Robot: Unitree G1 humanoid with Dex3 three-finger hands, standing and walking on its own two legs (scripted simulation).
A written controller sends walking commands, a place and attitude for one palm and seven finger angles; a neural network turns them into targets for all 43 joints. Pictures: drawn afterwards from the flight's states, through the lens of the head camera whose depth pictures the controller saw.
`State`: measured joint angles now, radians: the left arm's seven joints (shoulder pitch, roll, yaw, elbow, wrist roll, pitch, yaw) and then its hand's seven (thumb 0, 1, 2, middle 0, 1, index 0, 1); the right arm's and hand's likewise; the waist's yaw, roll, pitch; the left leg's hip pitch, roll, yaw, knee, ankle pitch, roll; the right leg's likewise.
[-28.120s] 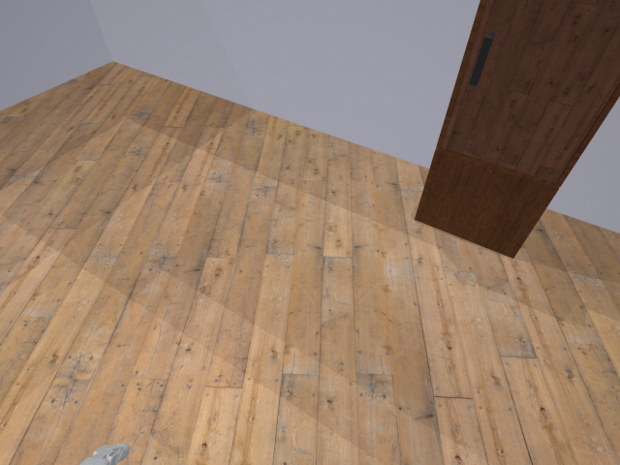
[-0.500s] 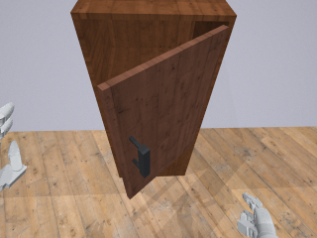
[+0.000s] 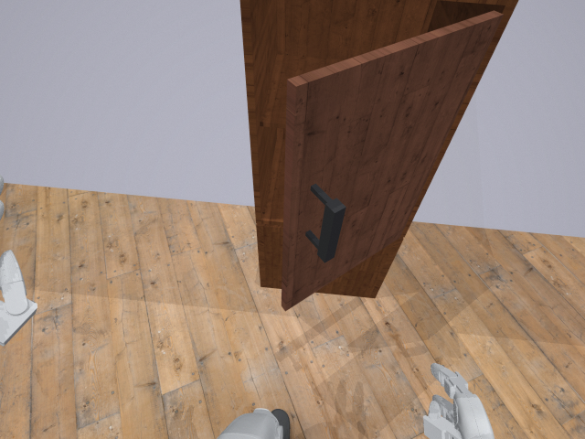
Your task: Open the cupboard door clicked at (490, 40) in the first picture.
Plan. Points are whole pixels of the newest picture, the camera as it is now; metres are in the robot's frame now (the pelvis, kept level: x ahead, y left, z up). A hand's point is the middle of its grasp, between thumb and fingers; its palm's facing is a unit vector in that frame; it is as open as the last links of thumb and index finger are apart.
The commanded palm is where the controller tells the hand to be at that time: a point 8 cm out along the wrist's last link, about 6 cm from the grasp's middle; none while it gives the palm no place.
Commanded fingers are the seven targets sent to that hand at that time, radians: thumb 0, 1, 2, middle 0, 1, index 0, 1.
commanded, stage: step back with the hand held close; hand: left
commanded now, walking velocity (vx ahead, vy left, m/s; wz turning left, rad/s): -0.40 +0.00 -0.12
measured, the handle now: (322, 224) +0.44 +0.00 +0.01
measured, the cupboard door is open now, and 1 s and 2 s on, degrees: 40 40 40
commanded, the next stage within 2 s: stop stepping back and stand still in 0.12 s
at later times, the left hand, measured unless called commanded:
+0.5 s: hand out of the picture +0.04 +0.30 +0.18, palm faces +0.29 -0.81 -0.50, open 7.4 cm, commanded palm +0.01 +0.35 +0.19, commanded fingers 0.00 0.90 0.90 -0.20 -0.30 -0.20 -0.30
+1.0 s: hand out of the picture -0.01 +0.36 +0.21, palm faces +0.34 -0.73 -0.59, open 7.4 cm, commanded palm -0.05 +0.38 +0.19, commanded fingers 0.00 0.90 0.90 -0.20 -0.30 -0.20 -0.30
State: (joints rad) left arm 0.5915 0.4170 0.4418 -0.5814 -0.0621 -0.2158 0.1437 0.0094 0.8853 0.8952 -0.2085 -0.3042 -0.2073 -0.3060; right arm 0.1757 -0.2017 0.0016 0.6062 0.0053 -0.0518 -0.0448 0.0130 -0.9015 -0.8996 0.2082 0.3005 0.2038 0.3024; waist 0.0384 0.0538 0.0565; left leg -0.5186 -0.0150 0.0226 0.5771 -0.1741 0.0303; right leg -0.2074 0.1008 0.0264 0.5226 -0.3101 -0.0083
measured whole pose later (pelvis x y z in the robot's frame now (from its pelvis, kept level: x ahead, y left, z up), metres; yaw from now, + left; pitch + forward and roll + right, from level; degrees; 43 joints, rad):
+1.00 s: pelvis -0.23 +0.10 +0.02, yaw -9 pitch +0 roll -3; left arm 0.64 0.51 0.51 -0.47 -0.02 -0.22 0.16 0.01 0.88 0.89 -0.22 -0.31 -0.21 -0.31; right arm 0.32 -0.19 -0.02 0.69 -0.01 -0.10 -0.07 0.01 -0.90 -0.90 0.21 0.30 0.20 0.30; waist -0.01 0.06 -0.05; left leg -0.30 0.04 0.06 0.41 -0.19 0.05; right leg -0.29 0.02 -0.14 0.71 -0.46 -0.02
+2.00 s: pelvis -0.22 +0.08 +0.01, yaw -6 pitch -2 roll +0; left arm 0.29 0.18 0.03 1.01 0.01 0.04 0.02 -0.01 0.96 0.89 -0.20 -0.30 -0.20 -0.30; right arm 0.26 -0.19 -0.01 1.00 -0.02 0.03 -0.05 0.01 -0.91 -0.90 0.20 0.30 0.20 0.30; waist 0.01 -0.01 0.09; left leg -0.20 0.02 0.03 0.53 -0.30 -0.01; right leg -0.14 0.00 -0.07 0.52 -0.33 -0.02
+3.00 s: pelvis -0.23 +0.10 +0.02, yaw -7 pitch -2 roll +0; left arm 0.31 0.11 0.01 1.17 0.01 0.00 0.03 0.00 0.91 0.90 -0.20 -0.30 -0.19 -0.30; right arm 0.29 -0.12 0.01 1.15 -0.02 0.00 -0.04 0.00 -0.91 -0.90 0.20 0.30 0.20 0.30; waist 0.00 0.01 0.05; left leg -0.17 -0.01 0.05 0.42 -0.22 0.03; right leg -0.13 -0.02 -0.04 0.42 -0.26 0.01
